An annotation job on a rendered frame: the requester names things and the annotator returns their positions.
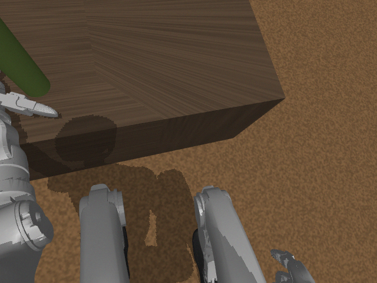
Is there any left robot arm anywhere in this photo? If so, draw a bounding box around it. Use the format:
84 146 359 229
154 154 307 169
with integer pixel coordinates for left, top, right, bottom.
0 109 54 283

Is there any right robot hand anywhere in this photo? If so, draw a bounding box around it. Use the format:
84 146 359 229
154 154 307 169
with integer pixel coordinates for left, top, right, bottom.
270 249 315 283

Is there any can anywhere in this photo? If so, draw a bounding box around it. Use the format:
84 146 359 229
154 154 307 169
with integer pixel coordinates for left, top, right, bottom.
0 18 51 97

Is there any left robot hand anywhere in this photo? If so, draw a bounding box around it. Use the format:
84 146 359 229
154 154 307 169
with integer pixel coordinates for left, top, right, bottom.
0 70 58 117

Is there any right robot foot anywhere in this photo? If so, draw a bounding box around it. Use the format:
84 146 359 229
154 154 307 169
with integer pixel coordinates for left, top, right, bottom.
192 228 217 283

